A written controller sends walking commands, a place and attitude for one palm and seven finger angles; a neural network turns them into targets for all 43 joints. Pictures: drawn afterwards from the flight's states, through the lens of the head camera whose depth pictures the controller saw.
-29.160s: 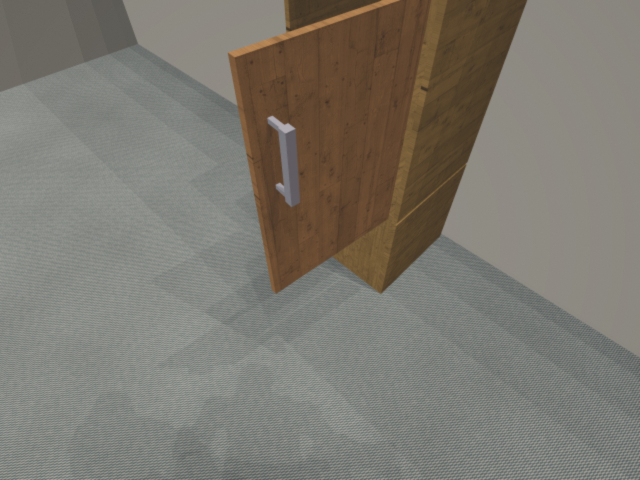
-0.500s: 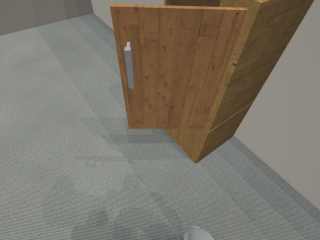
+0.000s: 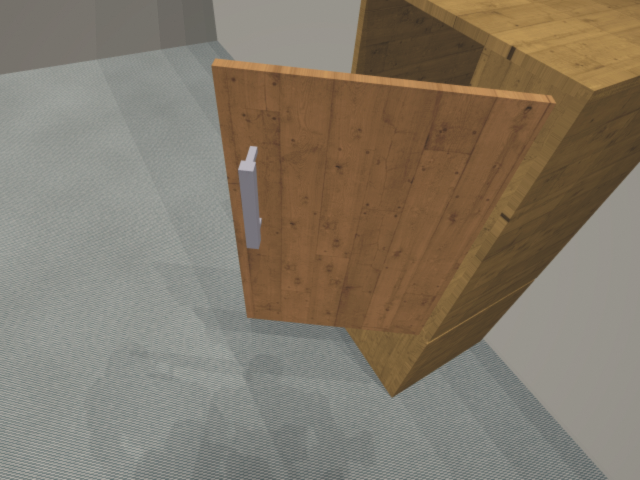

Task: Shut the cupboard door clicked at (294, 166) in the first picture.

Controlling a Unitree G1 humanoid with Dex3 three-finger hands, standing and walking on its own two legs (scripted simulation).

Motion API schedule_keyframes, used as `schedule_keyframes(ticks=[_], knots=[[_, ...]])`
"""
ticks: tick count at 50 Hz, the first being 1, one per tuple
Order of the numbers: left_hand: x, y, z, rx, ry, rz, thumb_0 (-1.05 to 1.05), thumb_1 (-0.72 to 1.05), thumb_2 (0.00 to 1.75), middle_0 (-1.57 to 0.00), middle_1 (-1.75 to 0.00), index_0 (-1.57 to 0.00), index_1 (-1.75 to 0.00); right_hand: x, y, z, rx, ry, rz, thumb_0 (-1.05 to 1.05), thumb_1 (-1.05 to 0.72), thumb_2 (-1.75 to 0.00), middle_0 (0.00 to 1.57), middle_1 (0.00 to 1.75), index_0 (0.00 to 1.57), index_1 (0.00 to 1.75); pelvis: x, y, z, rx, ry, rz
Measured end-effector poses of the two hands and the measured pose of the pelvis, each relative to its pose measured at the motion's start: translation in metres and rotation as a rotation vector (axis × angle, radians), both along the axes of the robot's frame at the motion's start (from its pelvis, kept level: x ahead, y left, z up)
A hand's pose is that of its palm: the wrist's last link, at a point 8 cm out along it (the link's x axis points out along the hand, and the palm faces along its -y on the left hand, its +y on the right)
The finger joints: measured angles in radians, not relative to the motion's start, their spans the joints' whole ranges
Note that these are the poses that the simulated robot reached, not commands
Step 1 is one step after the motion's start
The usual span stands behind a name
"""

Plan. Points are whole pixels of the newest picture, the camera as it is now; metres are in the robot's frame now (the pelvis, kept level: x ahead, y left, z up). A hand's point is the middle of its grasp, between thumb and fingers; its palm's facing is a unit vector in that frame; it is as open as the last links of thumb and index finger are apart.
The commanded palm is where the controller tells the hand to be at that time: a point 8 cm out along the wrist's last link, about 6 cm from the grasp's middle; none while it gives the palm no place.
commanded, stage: come to a stop and stand still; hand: left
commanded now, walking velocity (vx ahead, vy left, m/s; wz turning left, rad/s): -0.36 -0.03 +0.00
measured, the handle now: (253, 200) +0.47 +0.14 +0.07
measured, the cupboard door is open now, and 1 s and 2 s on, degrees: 55 55 55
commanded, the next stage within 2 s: look again from close up in 1.06 s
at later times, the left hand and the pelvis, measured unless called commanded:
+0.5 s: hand out of the picture +0.05 +0.15 -0.15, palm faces +0.00 -0.97 -0.26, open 7.3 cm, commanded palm none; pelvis -0.01 -0.04 +0.01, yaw -1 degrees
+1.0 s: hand out of the picture -0.03 +0.21 -0.16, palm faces -0.04 -0.96 -0.29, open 7.3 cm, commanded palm none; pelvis -0.04 +0.01 +0.00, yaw -2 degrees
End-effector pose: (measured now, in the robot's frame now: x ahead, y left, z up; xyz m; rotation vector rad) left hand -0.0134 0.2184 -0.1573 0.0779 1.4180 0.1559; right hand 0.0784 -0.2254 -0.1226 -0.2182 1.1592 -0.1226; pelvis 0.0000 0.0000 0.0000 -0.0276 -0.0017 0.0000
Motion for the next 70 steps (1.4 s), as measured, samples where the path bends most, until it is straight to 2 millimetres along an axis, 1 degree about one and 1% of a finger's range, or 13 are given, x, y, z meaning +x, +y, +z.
schedule_keyframes(ticks=[5, 9, 15, 18, 21, 25, 32, 39, 45, 50, 55, 60, 70], knots=[[0.013, -0.006, 0.006, -0.001, 0.033, 0.005, 0.00, 0.92, 0.90, -0.20, -0.30, -0.20, -0.30, 0.027, 0.010, -0.001, 0.019, 0.013, 0.008, 0.00, -0.91, -0.90, 0.19, 0.30, 0.20, 0.30, 0.013, -0.001, 0.005, 0.029, 0.010, -0.004], [0.028, -0.003, 0.016, 0.044, 0.016, -0.015, 0.00, 0.91, 0.90, -0.20, -0.30, -0.20, -0.30, 0.028, 0.002, -0.008, 0.041, 0.032, -0.012, 0.00, -0.91, -0.90, 0.20, 0.30, 0.20, 0.30, 0.008, -0.008, 0.006, 0.031, 0.020, -0.012], [0.047, 0.002, 0.029, 0.148, -0.074, -0.049, 0.00, 0.91, 0.90, -0.20, -0.30, -0.20, -0.30, 0.002, -0.035, -0.023, 0.053, 0.078, -0.060, 0.00, -0.90, -0.90, 0.20, 0.30, 0.20, 0.30, -0.001, -0.032, 0.000, 0.038, 0.016, -0.009], [0.051, -0.003, 0.036, 0.162, -0.103, -0.065, 0.00, 0.91, 0.90, -0.20, -0.30, -0.20, -0.30, -0.015, -0.053, -0.022, 0.042, 0.118, -0.083, 0.01, -0.91, -0.90, 0.20, 0.30, 0.20, 0.30, -0.002, -0.038, 0.003, 0.040, 0.010, -0.005], [0.054, -0.011, 0.039, 0.151, -0.116, -0.085, 0.00, 0.91, 0.90, -0.20, -0.30, -0.20, -0.30, -0.030, -0.064, -0.019, 0.031, 0.141, -0.100, 0.01, -0.91, -0.90, 0.20, 0.30, 0.20, 0.30, -0.004, -0.041, 0.006, 0.046, 0.005, -0.011], [0.055, -0.018, 0.037, 0.119, -0.138, -0.092, 0.00, 0.91, 0.90, -0.20, -0.30, -0.20, -0.30, -0.049, -0.067, -0.013, 0.015, 0.165, -0.104, 0.01, -0.91, -0.90, 0.19, 0.30, 0.20, 0.30, -0.008, -0.040, 0.009, 0.052, 0.001, -0.011], [0.044, -0.015, 0.022, 0.075, -0.155, -0.071, 0.00, 0.91, 0.90, -0.20, -0.30, -0.21, -0.30, -0.075, -0.050, -0.010, -0.012, 0.167, -0.083, 0.01, -0.91, -0.90, 0.19, 0.30, 0.20, 0.30, -0.021, -0.023, 0.004, 0.022, -0.011, -0.005], [0.020, 0.017, 0.025, 0.107, -0.116, -0.109, 0.00, 0.92, 0.90, -0.20, -0.30, -0.21, -0.30, -0.092, -0.005, -0.020, 0.057, 0.112, -0.063, 0.01, -0.91, -0.90, 0.19, 0.30, 0.20, 0.30, -0.036, -0.001, 0.000, 0.032, -0.014, -0.018], [-0.005, 0.035, 0.033, 0.138, -0.052, -0.109, 0.00, 0.92, 0.90, -0.20, -0.30, -0.20, -0.30, -0.105, 0.008, -0.026, 0.082, 0.151, -0.066, 0.02, -0.94, -0.90, 0.20, 0.30, 0.20, 0.30, -0.039, 0.007, 0.002, 0.044, -0.005, -0.032], [-0.017, 0.038, 0.036, 0.144, -0.003, -0.109, 0.00, 0.91, 0.90, -0.20, -0.30, -0.20, -0.30, -0.106, 0.007, -0.026, 0.088, 0.162, -0.065, 0.01, -0.93, -0.90, 0.20, 0.30, 0.20, 0.30, -0.038, 0.007, 0.005, 0.050, 0.001, -0.040], [-0.016, 0.033, 0.036, 0.134, 0.006, -0.111, 0.00, 0.91, 0.90, -0.20, -0.30, -0.20, -0.30, -0.099, -0.001, -0.024, 0.075, 0.159, -0.062, 0.01, -0.92, -0.90, 0.20, 0.30, 0.20, 0.30, -0.035, 0.004, 0.006, 0.051, 0.000, -0.042], [-0.002, 0.022, 0.033, 0.117, -0.021, -0.121, 0.00, 0.91, 0.90, -0.20, -0.30, -0.20, -0.30, -0.087, -0.013, -0.020, 0.051, 0.142, -0.061, 0.01, -0.91, -0.90, 0.20, 0.30, 0.20, 0.30, -0.032, -0.002, 0.007, 0.050, -0.004, -0.043], [0.039, 0.006, 0.032, 0.099, -0.108, -0.146, 0.00, 0.91, 0.90, -0.20, -0.30, -0.20, -0.30, -0.067, -0.036, -0.011, 0.014, 0.115, -0.055, 0.01, -0.91, -0.90, 0.20, 0.30, 0.20, 0.30, -0.026, -0.015, 0.009, 0.048, -0.003, -0.038]])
